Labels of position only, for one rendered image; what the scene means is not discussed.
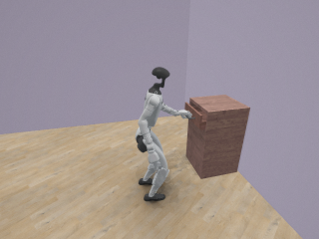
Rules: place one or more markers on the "drawer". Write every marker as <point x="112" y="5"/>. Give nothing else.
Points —
<point x="198" y="114"/>

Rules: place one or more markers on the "left robot hand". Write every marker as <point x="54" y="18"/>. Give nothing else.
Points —
<point x="184" y="113"/>

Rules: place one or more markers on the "robot right thigh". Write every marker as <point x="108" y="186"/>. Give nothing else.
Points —
<point x="143" y="147"/>

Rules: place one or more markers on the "humanoid robot head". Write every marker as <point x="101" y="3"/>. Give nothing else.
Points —
<point x="160" y="73"/>

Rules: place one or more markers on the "cabinet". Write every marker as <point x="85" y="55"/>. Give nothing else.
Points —
<point x="216" y="150"/>

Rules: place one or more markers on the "robot left forearm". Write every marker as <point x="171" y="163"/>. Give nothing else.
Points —
<point x="170" y="111"/>

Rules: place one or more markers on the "robot right upper arm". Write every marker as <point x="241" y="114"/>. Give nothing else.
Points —
<point x="153" y="103"/>

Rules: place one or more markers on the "robot right forearm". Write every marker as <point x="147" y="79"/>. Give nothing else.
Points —
<point x="145" y="132"/>

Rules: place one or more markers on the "right robot hand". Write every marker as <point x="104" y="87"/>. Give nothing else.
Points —
<point x="153" y="157"/>

